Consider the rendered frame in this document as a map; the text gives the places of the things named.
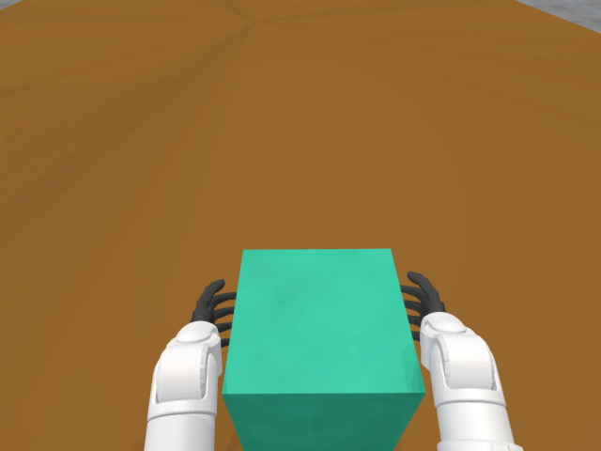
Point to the robot left forearm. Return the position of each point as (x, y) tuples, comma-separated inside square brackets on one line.
[(183, 399)]

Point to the robot right forearm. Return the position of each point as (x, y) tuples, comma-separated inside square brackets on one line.
[(466, 387)]

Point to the carton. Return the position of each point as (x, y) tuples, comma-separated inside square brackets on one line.
[(321, 355)]

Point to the robot right hand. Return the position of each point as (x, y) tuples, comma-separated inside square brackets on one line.
[(428, 297)]

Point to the robot left hand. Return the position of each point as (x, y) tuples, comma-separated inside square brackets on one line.
[(207, 302)]

